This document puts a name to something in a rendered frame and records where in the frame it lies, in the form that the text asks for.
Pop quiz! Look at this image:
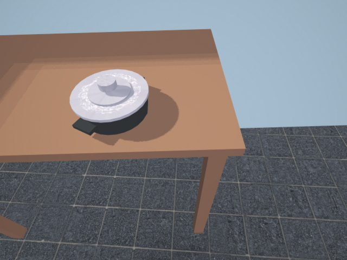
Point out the pot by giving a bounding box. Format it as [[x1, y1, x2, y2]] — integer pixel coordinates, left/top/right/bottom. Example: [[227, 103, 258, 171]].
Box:
[[72, 77, 148, 135]]

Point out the table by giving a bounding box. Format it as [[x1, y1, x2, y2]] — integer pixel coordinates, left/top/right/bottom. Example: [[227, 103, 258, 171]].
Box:
[[0, 29, 246, 238]]

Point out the knob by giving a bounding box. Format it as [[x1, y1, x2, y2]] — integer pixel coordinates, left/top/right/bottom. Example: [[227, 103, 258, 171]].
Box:
[[97, 75, 117, 93]]

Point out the lid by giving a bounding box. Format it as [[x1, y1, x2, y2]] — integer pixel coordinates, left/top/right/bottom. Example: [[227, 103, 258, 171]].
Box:
[[70, 69, 149, 123]]

